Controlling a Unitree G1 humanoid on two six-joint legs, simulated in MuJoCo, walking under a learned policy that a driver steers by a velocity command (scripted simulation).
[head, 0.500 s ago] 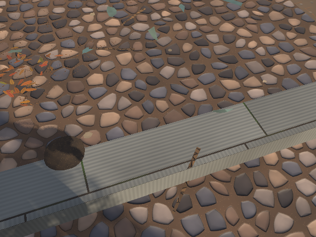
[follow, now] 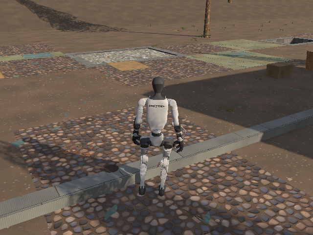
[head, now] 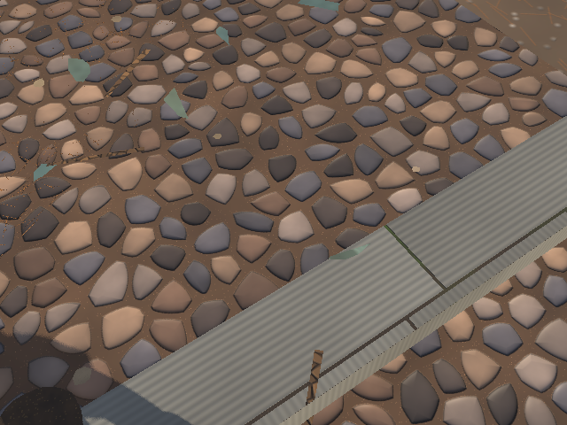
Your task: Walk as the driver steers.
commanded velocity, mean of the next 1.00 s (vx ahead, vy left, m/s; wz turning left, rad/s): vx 0.29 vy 0.00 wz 0.69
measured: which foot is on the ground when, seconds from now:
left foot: up 0.00-0.22, down 0.24-0.66, up 0.68-1.00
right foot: down 0.00-0.22, up 0.24-0.64, down 0.66-1.00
